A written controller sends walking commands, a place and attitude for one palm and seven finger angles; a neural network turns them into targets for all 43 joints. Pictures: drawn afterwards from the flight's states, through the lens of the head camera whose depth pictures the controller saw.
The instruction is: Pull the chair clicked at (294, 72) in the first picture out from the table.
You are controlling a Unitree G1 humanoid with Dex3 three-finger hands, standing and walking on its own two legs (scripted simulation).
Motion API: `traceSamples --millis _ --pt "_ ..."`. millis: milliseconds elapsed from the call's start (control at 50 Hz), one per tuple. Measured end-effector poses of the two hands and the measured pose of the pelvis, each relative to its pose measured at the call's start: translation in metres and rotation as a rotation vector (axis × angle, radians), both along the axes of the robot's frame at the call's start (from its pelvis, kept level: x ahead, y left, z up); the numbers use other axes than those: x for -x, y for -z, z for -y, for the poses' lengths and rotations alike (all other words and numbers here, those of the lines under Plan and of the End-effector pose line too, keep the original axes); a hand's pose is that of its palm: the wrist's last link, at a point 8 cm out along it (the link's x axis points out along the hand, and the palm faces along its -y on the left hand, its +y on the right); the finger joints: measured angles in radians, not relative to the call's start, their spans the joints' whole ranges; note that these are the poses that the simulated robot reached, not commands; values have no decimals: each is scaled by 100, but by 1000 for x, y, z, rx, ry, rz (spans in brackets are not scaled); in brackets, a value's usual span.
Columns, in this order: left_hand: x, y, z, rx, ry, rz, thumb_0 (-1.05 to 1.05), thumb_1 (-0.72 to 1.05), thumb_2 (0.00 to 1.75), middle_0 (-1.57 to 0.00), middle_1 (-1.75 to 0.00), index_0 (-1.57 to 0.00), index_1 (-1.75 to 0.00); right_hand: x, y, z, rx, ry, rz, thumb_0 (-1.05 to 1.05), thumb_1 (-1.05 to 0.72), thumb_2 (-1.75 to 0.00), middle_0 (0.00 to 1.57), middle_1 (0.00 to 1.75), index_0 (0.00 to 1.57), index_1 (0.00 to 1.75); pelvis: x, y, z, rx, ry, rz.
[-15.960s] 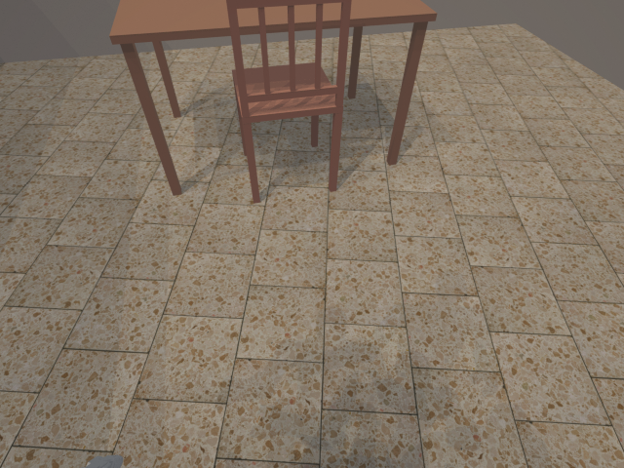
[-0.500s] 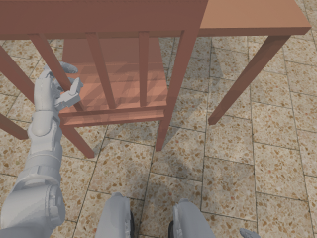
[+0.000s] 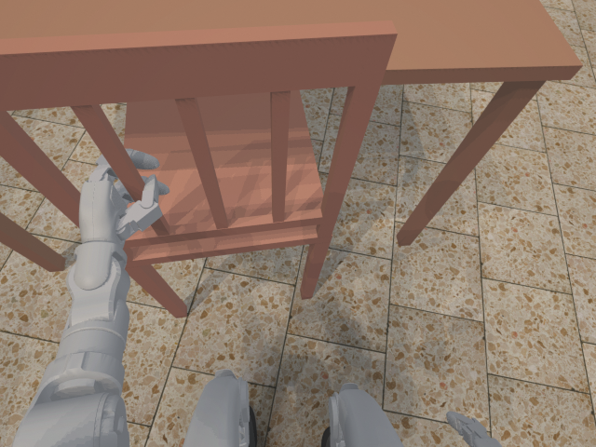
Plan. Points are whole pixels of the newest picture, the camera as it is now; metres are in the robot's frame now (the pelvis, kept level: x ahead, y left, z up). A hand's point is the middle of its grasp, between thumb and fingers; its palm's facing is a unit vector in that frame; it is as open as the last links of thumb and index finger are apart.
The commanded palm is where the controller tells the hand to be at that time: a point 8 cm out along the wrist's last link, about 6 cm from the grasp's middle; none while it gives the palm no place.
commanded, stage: hook a spindle and tug to test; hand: left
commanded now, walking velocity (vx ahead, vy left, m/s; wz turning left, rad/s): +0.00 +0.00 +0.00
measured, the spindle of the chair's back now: (208, 175) +0.46 +0.12 +0.03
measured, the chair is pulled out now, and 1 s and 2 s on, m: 0.03 0.14 0.23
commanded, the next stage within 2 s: step backward, pulling the chair out in 0.12 s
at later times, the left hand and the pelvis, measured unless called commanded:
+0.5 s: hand (157, 213) +0.40 +0.18 +0.04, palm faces +0.18 -0.98 -0.12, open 5.1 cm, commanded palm +0.39 +0.22 +0.04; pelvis +0.01 +0.00 +0.09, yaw +1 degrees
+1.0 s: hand (182, 281) +0.31 +0.13 +0.04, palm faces +0.05 -0.99 -0.14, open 5.0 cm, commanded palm +0.32 +0.18 +0.05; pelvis -0.04 +0.00 +0.10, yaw +1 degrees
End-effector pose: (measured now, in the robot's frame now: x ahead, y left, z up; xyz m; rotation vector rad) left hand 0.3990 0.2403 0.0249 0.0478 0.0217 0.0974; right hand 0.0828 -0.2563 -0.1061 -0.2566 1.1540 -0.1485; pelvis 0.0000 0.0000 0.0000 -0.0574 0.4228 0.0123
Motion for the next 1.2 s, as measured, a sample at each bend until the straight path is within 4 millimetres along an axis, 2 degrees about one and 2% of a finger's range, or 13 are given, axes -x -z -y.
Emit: traceSamples --millis 260,340,420,500,580,700,900,1080,1200 --pt "10 -2 -1 -16 -6 -16 0 75 80 -50 -144 -44 -145 -7 -1 3 2 6 30 1 -91 -90 20 30 20 30 4 -1 3 -6 -3 28" --pt "13 -17 4 -74 -72 -221 1 76 82 -46 -132 -43 -145 -2 -27 -8 -18 80 -1 1 -91 -90 20 30 20 30 2 -35 1 -18 -8 134" --pt "22 -26 10 -8 -138 -367 2 77 81 -36 -116 -44 -145 3 -60 -16 -19 96 -22 1 -91 -90 20 30 20 30 -9 -69 -2 -26 -4 183" --pt "25 -30 17 -9 -117 -433 3 76 79 -35 -110 -46 -145 10 -82 -11 21 92 -42 1 -90 -90 20 30 20 30 -11 -86 -4 -24 -8 220" --pt "28 -33 23 -47 -64 -470 2 74 78 -37 -111 -48 -145 17 -91 1 62 110 -42 1 -90 -90 20 30 20 30 -5 -93 -6 -22 -6 250" --pt "45 -34 36 -50 -37 -479 2 75 77 -34 -113 -49 -145 29 -93 11 71 134 -26 1 -90 -90 20 30 20 30 10 -98 -3 -19 4 285" --pt "90 -35 55 -51 -17 -493 2 75 76 -31 -112 -49 -145 39 -91 8 40 122 22 1 -90 -90 20 30 20 30 37 -103 3 -22 -7 347" --pt "116 -35 53 -66 14 -493 2 74 77 -31 -112 -50 -145 41 -95 0 63 89 84 1 -90 -90 20 30 20 30 49 -103 -6 -35 -4 382" --pt "127 -36 49 -74 -17 -493 2 72 80 -33 -112 -50 -145 38 -88 -8 29 46 113 1 -90 -90 20 30 20 30 60 -99 2 -43 -5 402"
